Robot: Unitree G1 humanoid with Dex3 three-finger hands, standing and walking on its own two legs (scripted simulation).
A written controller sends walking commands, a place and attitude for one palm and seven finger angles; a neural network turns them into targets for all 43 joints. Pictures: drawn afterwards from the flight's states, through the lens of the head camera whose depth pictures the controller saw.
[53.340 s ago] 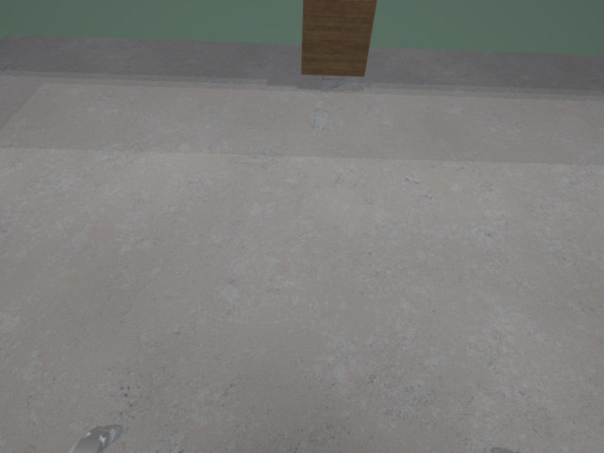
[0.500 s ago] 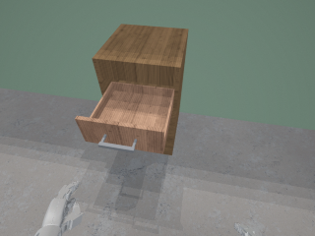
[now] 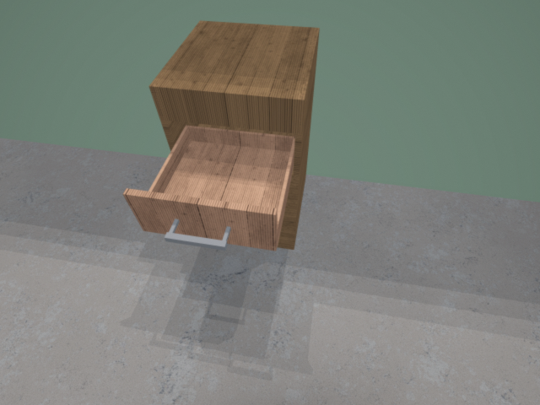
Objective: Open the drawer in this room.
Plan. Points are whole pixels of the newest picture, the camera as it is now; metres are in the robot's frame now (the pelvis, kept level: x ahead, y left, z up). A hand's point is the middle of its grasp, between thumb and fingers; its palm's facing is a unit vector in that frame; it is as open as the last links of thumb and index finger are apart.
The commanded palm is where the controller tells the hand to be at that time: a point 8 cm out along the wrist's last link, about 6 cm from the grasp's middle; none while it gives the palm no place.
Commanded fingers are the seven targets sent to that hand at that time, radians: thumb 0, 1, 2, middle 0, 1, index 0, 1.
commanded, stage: let the arm hang, fingers relaxed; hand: left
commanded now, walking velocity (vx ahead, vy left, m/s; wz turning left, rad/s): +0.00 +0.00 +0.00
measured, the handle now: (198, 234) +0.52 +0.23 -0.22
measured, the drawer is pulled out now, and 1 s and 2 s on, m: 0.30 0.30 0.30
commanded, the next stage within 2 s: look to check the result in 0.44 s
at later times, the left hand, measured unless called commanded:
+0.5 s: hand out of the picture +0.00 +0.15 -0.17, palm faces +0.04 -0.98 -0.17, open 7.3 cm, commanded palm none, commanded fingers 0.00 0.90 0.90 -0.20 -0.30 -0.20 -0.30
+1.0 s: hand out of the picture +0.00 +0.15 -0.17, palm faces +0.03 -0.98 -0.17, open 7.3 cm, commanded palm none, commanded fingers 0.00 0.90 0.90 -0.20 -0.30 -0.20 -0.30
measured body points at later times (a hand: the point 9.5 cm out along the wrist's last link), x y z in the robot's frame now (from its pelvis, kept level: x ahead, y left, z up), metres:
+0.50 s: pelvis +0.01 +0.00 +0.00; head +0.03 -0.01 +0.45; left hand +0.00 +0.20 -0.16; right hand -0.04 -0.20 -0.16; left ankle +0.00 +0.12 -0.74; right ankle +0.04 -0.10 -0.74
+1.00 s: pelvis +0.02 -0.01 +0.00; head +0.04 -0.01 +0.45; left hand +0.00 +0.20 -0.16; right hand -0.02 -0.20 -0.16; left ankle +0.00 +0.12 -0.74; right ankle +0.04 -0.10 -0.74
